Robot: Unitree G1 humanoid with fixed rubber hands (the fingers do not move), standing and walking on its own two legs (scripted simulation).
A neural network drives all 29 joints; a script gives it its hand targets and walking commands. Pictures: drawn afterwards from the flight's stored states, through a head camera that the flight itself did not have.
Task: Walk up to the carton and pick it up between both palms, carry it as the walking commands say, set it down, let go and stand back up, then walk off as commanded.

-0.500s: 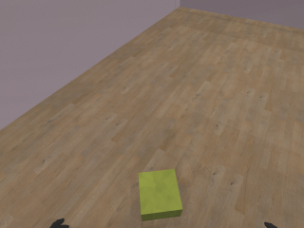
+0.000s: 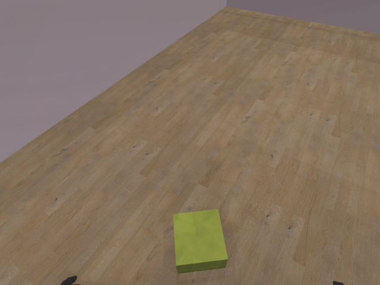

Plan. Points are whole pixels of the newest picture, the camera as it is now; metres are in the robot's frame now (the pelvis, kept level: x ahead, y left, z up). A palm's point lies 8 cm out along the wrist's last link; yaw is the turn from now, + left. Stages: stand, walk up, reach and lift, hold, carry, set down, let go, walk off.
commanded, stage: stand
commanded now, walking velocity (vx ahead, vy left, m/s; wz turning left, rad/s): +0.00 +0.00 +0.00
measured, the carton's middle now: (198, 240) +0.45 +0.01 -0.71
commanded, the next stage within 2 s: walk off in 0.06 s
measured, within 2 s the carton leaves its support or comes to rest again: neither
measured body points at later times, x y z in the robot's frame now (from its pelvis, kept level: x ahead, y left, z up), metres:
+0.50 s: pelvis +0.00 +0.01 +0.00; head +0.00 +0.01 +0.45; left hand +0.07 +0.30 -0.14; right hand +0.04 -0.28 -0.14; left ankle -0.05 +0.10 -0.75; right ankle +0.02 -0.09 -0.75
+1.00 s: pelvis +0.00 +0.03 +0.00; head +0.01 +0.04 +0.45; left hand +0.01 +0.29 -0.16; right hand +0.01 -0.22 -0.15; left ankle -0.05 +0.10 -0.75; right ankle +0.02 -0.09 -0.75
